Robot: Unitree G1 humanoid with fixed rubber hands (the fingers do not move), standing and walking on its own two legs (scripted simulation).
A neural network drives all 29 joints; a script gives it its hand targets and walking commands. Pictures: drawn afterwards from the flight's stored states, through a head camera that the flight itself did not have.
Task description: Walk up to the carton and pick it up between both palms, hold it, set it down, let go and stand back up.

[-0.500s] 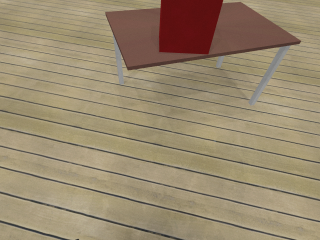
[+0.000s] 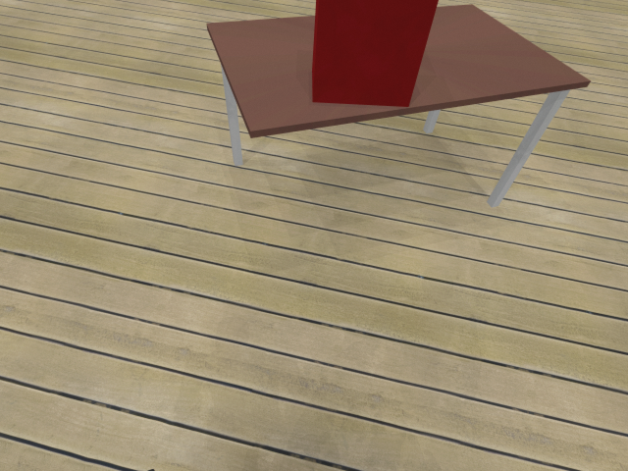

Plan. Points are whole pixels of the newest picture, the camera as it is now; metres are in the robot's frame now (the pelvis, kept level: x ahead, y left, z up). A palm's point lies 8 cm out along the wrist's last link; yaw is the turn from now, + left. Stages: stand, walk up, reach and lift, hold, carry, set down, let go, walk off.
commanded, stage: stand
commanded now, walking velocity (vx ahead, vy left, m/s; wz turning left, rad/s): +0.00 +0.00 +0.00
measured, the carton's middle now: (365, 39) +1.18 -0.17 +0.02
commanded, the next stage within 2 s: walk up in 0.24 s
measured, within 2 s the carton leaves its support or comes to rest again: neither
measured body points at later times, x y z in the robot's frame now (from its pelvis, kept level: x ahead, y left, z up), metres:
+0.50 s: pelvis +0.00 +0.00 +0.00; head +0.01 +0.02 +0.45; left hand +0.09 +0.25 -0.15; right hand +0.05 -0.29 -0.13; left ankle +0.03 +0.10 -0.72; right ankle +0.03 -0.14 -0.72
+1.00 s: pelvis +0.11 -0.12 +0.00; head +0.12 -0.07 +0.45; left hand +0.14 +0.21 -0.15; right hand +0.20 -0.45 -0.08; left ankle +0.11 +0.00 -0.68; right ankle +0.05 -0.20 -0.72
